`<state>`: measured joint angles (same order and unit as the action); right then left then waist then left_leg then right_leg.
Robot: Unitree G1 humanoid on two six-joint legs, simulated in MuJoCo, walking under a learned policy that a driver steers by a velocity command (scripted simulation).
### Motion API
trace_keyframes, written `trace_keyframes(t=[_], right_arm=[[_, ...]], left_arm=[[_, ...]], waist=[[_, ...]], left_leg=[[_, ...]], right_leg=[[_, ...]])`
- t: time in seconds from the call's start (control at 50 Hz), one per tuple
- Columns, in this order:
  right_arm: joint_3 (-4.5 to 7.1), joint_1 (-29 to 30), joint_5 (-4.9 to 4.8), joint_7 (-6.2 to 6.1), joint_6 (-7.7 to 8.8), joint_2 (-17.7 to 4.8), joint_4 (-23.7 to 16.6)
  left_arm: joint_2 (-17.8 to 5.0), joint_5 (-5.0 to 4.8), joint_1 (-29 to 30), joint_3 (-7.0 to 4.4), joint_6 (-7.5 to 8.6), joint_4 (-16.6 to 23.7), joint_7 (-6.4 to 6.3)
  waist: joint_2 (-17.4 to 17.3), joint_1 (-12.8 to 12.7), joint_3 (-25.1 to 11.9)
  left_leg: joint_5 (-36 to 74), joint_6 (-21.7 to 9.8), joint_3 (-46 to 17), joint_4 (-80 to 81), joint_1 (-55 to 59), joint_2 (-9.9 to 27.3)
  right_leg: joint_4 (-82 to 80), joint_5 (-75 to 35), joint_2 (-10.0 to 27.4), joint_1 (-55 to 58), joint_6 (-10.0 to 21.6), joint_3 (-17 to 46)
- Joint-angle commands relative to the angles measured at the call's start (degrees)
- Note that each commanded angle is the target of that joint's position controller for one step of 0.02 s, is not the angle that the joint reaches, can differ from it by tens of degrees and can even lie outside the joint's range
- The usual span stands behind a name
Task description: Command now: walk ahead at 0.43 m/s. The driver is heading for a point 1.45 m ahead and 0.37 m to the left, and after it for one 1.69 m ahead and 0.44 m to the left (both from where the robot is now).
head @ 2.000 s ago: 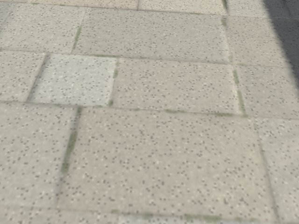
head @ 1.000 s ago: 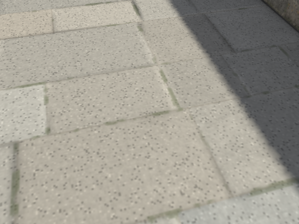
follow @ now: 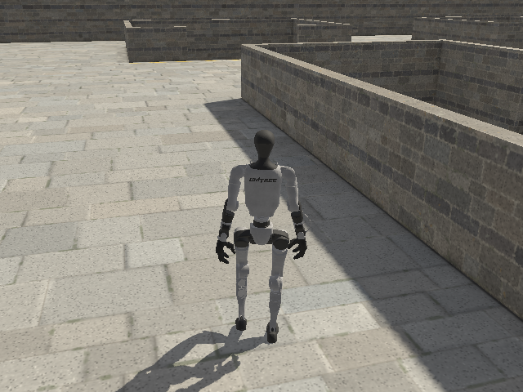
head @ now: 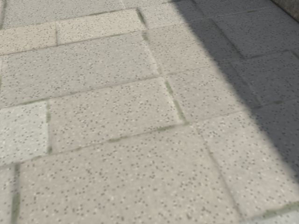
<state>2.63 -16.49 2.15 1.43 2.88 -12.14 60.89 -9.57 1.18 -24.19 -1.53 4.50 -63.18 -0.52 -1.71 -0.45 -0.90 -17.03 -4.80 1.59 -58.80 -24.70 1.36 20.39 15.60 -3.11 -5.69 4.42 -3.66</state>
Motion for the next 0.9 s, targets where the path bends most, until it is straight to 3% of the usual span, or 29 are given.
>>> trace_keyframes(t=[0.02,0.06,0.12,0.2,0.24,0.26,0.28,0.3,0.32,0.34,0.36,0.38,0.4,0.44,0.46,0.54,0.64,0.74,0.8,0.82,0.84,0.86,0.88,0.9], right_arm=[[0.49,2.78,0.05,0.73,0.38,-2.43,-3.24],[0.35,6.60,-0.13,0.62,-0.20,-1.83,-4.82],[-0.36,15.49,-0.50,0.58,-0.45,-0.86,-8.55],[-1.09,21.32,-1.22,0.36,-0.43,-0.69,-11.40],[-0.54,18.32,-1.23,-0.28,-0.19,-2.30,-11.28],[0.03,14.00,-1.23,-0.71,0.11,-3.47,-10.16],[0.84,6.48,-1.36,-1.13,0.55,-4.85,-7.81],[1.70,-2.59,-1.07,-1.61,1.02,-6.03,-4.84],[2.99,-11.13,0.37,-2.14,1.29,-10.14,-3.12],[3.91,-11.83,1.22,-1.76,1.03,-14.19,-3.43],[3.67,-6.98,-1.17,-1.10,0.58,-11.76,-3.76],[2.67,-0.29,-1.74,-1.01,0.81,-8.39,-4.96],[1.84,2.37,-1.50,-0.79,1.46,-5.01,-5.18],[0.58,1.50,-1.27,-1.26,2.48,-1.39,-3.51],[0.34,-0.16,-1.23,-1.43,2.97,-1.15,-2.73],[0.49,-5.43,-1.38,-1.68,3.75,-4.09,-1.26],[-0.19,-10.88,-1.56,-1.68,3.52,-3.59,-0.64],[-0.31,-15.81,-1.02,-2.36,3.26,-4.09,0.95],[-0.01,-14.17,-0.54,-2.84,3.10,-5.17,1.04],[0.19,-13.36,-0.49,-2.95,3.05,-5.84,0.99],[0.31,-12.45,-0.59,-2.86,2.86,-6.28,0.91],[0.16,-11.35,-1.13,-2.74,2.85,-5.97,0.24],[-0.80,-12.99,-2.61,-2.24,2.94,-2.12,-2.08],[-0.10,-17.30,-3.55,-1.77,2.81,-2.02,-1.55]], left_arm=[[-4.94,-0.25,-5.13,-0.33,1.53,0.36,-0.34],[-4.67,-0.30,-7.96,0.00,1.70,-0.62,-0.44],[-4.46,-0.17,-8.71,0.46,1.70,-0.62,-0.56],[-5.77,-0.07,-9.53,0.39,1.86,-1.07,-0.93],[-6.83,-0.05,-8.00,0.15,2.09,-1.02,-1.02],[-7.60,-0.03,-7.14,-0.11,2.12,-0.91,-1.13],[-8.31,0.06,-6.30,-0.39,1.94,-0.78,-1.17],[-8.80,-0.24,-5.03,-0.58,1.68,-0.45,-1.05],[-6.84,-0.49,-5.70,-0.10,1.59,0.79,-0.67],[0.15,-1.98,-13.09,0.75,1.19,1.36,0.21],[-5.92,-0.68,-7.52,-0.76,0.91,1.83,0.15],[-6.59,-0.33,-1.34,-1.17,1.08,4.28,0.34],[-6.05,-0.10,1.43,-1.23,1.31,4.90,0.46],[-3.84,1.01,0.30,-1.21,0.08,4.58,0.89],[-2.70,1.13,-0.22,-1.14,-0.58,4.48,1.16],[-3.21,1.34,7.47,-1.32,-2.14,7.69,1.81],[-3.01,0.26,20.69,-0.74,-2.01,12.31,2.25],[-3.37,-0.07,28.04,-0.43,-1.54,14.96,2.11],[-4.59,-0.01,25.78,-1.00,-0.81,15.14,1.70],[-5.49,0.05,21.37,-1.52,-0.50,13.86,1.31],[-6.61,0.14,13.42,-2.27,-0.05,11.24,0.86],[-8.79,1.07,3.63,-3.30,0.52,8.32,0.29],[-14.69,2.56,-5.05,-4.85,0.67,7.22,-0.29],[-15.50,1.18,-3.84,-5.34,-0.35,7.02,0.47]], waist=[[5.16,0.42,7.23],[5.72,-0.06,7.01],[6.25,-1.26,8.74],[7.84,-1.94,9.40],[7.96,0.35,7.33],[8.10,2.40,4.81],[7.91,5.47,0.86],[6.93,9.42,-3.43],[2.41,11.57,-9.14],[-10.39,6.45,-14.94],[-1.94,6.28,-11.12],[-0.95,3.90,-1.76],[2.10,2.54,2.08],[1.48,-0.91,3.61],[0.98,-1.54,3.52],[-0.23,-1.45,5.87],[-1.10,1.90,7.22],[-2.19,4.25,7.34],[-2.79,1.76,6.06],[-3.34,-0.23,3.80],[-2.76,-3.56,-0.08],[-1.70,-7.66,-5.08],[6.55,-8.75,-13.31],[13.79,-5.94,-18.04]], left_leg=[[5.34,1.38,-0.02,-1.68,-16.93,2.48],[6.56,2.23,1.66,-0.12,-18.56,2.02],[9.43,2.90,4.13,9.01,-17.42,0.83],[12.34,0.93,6.85,22.03,-9.21,-1.55],[11.32,-1.54,7.13,24.57,-3.01,-3.35],[9.92,-2.71,7.06,25.02,1.72,-4.70],[9.26,-3.92,6.55,26.53,8.63,-5.85],[11.55,-5.09,5.54,30.60,19.68,-5.01],[1.78,-7.42,-6.62,31.65,32.60,6.02],[-2.25,-16.88,-37.79,38.08,45.22,22.93],[-11.23,-16.00,-41.93,44.59,39.48,20.27],[-11.34,-13.79,-32.18,46.47,30.20,18.82],[-3.89,-12.15,-26.30,48.38,22.97,16.47],[7.03,-9.19,-16.94,49.63,15.01,12.18],[10.68,-8.77,-14.57,49.89,13.90,11.39],[16.95,-8.18,-8.84,52.00,14.24,9.44],[27.42,-5.46,-4.27,51.79,18.48,7.00],[35.29,-5.63,-3.66,48.90,28.44,9.12],[49.47,-5.45,-2.64,42.77,32.22,10.71],[56.73,-4.88,-2.20,37.74,32.47,10.70],[58.84,-4.14,-1.25,28.98,31.57,9.66],[49.62,-3.20,0.01,17.14,23.40,7.94],[23.96,-1.36,3.19,-2.78,7.72,2.65],[-12.74,-0.36,-0.19,-18.89,-6.43,-6.58]], right_leg=[[-13.30,-10.29,14.82,7.45,5.02,15.49],[-11.98,-21.42,14.02,8.45,5.17,11.98],[-12.10,-29.17,12.63,6.24,5.24,8.72],[-11.76,-37.80,13.09,6.03,5.00,6.49],[-7.08,-50.99,14.10,8.31,4.43,5.28],[-1.83,-58.30,14.35,9.72,3.94,4.68],[6.68,-61.63,14.14,10.55,3.46,4.15],[17.84,-56.31,12.78,6.75,2.77,3.03],[34.00,-36.44,10.06,-3.94,2.42,1.63],[57.16,13.17,-1.35,-24.18,0.32,1.00],[60.83,10.41,0.79,-29.69,1.68,7.69],[58.28,4.18,3.98,-31.81,2.02,7.18],[55.12,0.79,5.75,-29.59,2.04,6.89],[50.13,-0.41,7.74,-23.43,1.01,6.79],[48.32,-0.31,7.92,-22.12,0.45,6.40],[40.87,-5.19,9.28,-28.29,-1.58,3.53],[24.42,-14.74,8.14,-30.53,-3.00,-0.04],[15.05,-14.99,5.66,-30.64,-1.31,-1.90],[11.46,-8.64,3.24,-25.10,1.41,-2.51],[10.48,-6.32,1.46,-19.52,2.52,-2.98],[7.36,-7.03,-0.13,-10.90,3.85,-3.48],[5.63,-9.02,3.31,3.20,5.82,0.10],[4.75,-3.89,19.30,19.48,10.40,19.88],[-3.32,-3.20,28.21,25.70,17.35,43.68]])
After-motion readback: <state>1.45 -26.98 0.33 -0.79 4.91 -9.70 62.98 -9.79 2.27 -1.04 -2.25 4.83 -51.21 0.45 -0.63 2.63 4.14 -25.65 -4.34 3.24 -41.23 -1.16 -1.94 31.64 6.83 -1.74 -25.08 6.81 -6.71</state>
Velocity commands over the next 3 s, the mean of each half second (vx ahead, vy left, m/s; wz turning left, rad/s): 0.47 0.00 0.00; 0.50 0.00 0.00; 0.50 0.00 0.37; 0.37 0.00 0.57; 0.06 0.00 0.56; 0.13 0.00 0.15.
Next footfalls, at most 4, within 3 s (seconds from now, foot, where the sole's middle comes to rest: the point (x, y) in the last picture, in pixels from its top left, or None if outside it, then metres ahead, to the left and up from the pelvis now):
0.32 left None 0.34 0.08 -0.78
0.86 right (181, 198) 0.65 -0.08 -0.78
1.42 left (144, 150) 0.93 0.10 -0.78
1.94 right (149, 106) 1.26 0.07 -0.78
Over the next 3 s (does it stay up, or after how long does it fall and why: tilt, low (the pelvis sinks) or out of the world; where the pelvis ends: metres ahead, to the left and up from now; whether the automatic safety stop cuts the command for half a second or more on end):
stays up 1.11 0.14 0.00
